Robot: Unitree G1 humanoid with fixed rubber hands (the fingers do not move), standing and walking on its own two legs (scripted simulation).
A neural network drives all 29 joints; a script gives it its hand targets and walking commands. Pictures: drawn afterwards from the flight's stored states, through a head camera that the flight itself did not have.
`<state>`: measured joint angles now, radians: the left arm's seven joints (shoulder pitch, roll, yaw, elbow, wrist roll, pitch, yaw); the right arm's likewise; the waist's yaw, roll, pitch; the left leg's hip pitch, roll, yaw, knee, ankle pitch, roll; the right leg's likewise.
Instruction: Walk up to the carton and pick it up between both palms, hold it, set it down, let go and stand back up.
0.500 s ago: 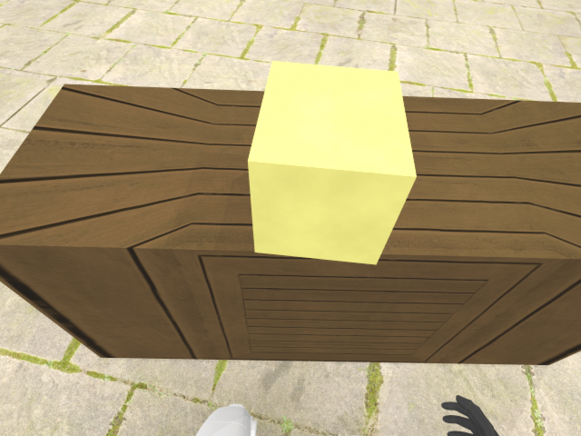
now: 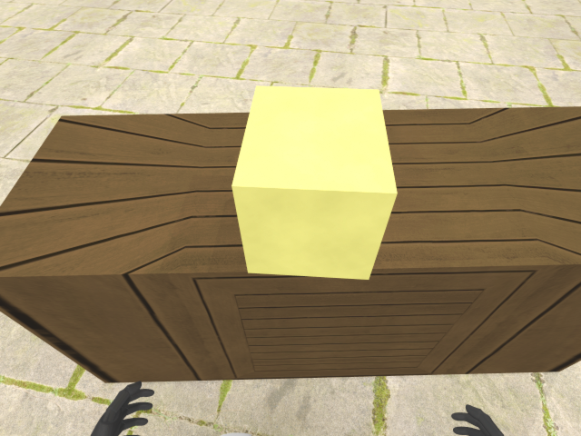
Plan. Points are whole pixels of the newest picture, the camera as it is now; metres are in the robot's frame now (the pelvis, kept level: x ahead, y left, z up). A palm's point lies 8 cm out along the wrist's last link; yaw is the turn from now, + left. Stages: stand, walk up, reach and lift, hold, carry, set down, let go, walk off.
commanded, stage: walk up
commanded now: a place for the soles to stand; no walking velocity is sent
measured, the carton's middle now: (312, 182) +0.51 -0.03 +0.03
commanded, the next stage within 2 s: stand in 1.70 s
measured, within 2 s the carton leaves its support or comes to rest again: neither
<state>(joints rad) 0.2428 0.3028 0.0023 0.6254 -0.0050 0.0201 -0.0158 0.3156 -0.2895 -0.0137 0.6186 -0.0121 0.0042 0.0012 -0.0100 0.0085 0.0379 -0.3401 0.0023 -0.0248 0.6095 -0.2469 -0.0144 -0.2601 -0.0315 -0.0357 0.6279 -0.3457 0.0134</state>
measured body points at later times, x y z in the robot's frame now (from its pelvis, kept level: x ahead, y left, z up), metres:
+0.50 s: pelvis +0.02 +0.01 +0.00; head +0.02 +0.02 +0.45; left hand +0.09 +0.29 -0.11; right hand +0.15 -0.25 -0.09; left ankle +0.05 +0.13 -0.73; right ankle -0.01 -0.12 -0.73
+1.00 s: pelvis +0.07 -0.01 +0.00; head +0.08 +0.00 +0.45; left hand +0.15 +0.27 -0.11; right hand +0.22 -0.25 -0.09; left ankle +0.05 +0.12 -0.73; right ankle +0.04 -0.12 -0.70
